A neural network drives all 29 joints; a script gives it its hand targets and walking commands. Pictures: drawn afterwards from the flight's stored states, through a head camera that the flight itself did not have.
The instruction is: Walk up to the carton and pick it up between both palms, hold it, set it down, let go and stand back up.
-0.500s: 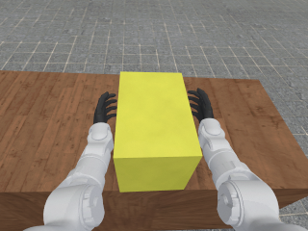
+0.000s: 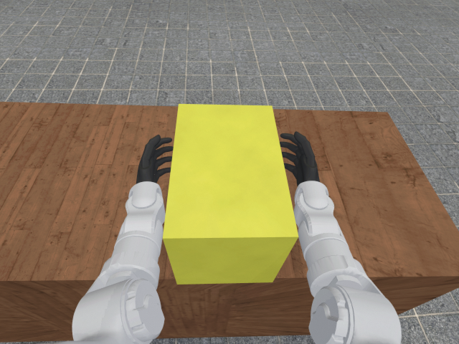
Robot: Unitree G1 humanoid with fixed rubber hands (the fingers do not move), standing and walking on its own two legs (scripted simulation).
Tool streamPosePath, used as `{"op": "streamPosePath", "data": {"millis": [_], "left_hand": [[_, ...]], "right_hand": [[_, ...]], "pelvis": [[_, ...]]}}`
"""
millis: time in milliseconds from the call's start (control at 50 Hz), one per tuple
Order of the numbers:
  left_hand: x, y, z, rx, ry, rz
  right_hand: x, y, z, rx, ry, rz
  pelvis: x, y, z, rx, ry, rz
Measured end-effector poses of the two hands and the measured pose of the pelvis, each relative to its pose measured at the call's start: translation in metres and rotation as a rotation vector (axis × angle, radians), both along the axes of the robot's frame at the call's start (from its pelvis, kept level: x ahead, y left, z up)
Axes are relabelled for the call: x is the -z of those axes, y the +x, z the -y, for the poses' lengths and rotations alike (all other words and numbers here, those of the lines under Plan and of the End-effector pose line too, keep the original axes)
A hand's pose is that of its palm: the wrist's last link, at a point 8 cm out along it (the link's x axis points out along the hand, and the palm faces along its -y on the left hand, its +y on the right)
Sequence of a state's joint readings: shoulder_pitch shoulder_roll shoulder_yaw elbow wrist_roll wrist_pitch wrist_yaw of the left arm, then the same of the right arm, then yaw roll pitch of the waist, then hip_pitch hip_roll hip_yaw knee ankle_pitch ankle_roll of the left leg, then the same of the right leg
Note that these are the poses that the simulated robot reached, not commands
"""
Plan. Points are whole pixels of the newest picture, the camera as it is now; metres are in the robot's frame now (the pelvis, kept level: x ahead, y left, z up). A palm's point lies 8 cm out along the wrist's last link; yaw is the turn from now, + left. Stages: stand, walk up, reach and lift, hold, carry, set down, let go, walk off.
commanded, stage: reach and lift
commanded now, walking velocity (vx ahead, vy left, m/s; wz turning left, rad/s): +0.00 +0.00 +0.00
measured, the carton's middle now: (225, 193) +0.41 +0.03 +0.01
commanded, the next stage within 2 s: none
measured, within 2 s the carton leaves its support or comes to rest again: leaves its support in 0.78 s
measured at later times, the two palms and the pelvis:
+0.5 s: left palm (149, 179) +0.39 +0.17 +0.06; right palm (305, 176) +0.41 -0.11 +0.08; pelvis +0.00 +0.00 +0.00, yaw +0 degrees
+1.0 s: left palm (146, 183) +0.38 +0.17 +0.07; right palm (308, 187) +0.38 -0.11 +0.08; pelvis -0.02 +0.00 +0.00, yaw +0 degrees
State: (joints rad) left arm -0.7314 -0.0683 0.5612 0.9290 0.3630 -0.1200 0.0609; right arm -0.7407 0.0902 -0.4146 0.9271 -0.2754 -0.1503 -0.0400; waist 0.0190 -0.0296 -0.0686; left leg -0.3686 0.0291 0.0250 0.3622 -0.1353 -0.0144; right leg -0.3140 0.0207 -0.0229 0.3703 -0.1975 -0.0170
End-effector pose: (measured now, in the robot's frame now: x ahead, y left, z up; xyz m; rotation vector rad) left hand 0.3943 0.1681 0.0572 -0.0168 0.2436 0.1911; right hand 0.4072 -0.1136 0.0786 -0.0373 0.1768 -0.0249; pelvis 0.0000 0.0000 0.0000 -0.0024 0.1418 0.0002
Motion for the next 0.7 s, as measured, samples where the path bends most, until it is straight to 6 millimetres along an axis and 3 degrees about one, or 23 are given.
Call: {"op": "streamPosePath", "data": {"millis": [700], "left_hand": [[-0.0008, -0.0007, 0.0004, 0.005, 0.005, 0.001]], "right_hand": [[-0.0008, -0.0015, 0.0003, 0.003, -0.014, 0.008]], "pelvis": [[-0.0005, -0.001, -0.0003, 0.0, 0.0, -0.001]]}}
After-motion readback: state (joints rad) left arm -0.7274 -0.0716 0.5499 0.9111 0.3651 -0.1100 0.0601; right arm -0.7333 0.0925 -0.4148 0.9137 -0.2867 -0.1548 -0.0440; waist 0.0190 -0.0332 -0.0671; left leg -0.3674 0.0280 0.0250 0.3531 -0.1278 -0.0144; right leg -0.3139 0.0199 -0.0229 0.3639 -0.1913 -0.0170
